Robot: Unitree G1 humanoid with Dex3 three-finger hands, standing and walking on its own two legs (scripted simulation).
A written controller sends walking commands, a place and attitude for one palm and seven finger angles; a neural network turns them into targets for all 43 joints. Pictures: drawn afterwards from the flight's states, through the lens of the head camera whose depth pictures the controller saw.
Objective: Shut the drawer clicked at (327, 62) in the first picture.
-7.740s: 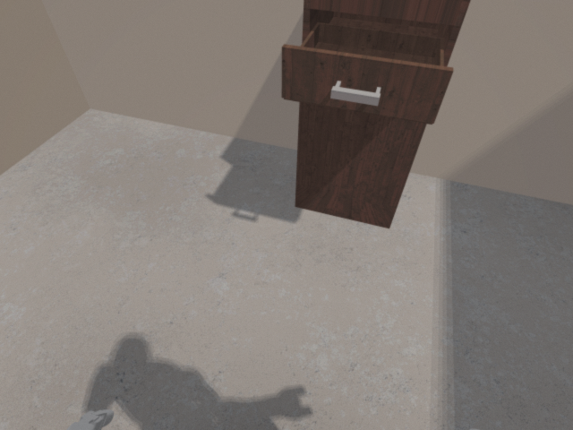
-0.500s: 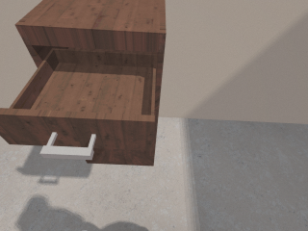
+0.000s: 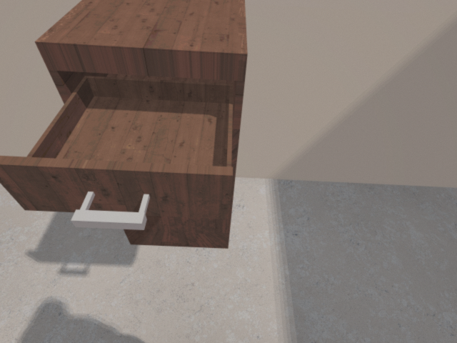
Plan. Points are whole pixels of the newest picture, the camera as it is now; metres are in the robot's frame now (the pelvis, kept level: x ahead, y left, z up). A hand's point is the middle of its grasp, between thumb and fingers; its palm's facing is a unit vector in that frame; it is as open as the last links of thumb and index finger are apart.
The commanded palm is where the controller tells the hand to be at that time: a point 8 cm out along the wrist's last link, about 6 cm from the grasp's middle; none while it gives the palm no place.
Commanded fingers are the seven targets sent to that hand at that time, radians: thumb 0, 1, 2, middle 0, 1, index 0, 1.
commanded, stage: look again from close up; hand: left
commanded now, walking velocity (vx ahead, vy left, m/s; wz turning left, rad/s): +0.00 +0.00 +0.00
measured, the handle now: (114, 209) +0.32 +0.23 +0.05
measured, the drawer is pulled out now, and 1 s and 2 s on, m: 0.30 0.30 0.30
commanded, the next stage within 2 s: raise the hand and make a fist in 0.50 s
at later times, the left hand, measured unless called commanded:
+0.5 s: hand out of the picture +0.02 +0.20 -0.18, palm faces +0.01 -0.98 -0.19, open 7.4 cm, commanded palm none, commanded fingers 0.00 0.90 0.90 -0.20 -0.30 -0.20 -0.30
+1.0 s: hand out of the picture +0.12 +0.19 -0.04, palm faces +0.08 -1.00 -0.01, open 6.3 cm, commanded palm +0.10 +0.25 -0.01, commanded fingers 0.00 0.90 0.90 -0.62 -0.75 -0.62 -0.75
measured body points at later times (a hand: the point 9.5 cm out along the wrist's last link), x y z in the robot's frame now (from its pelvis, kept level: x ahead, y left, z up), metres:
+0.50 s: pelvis +0.01 +0.03 +0.00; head +0.03 +0.04 +0.45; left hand +0.02 +0.25 -0.16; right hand +0.00 -0.19 -0.16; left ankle +0.03 +0.08 -0.74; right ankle -0.07 -0.09 -0.74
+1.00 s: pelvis -0.04 +0.00 -0.06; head -0.05 +0.02 +0.39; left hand +0.11 +0.24 -0.04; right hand +0.19 -0.24 -0.08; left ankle +0.03 +0.08 -0.74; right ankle +0.02 -0.07 -0.73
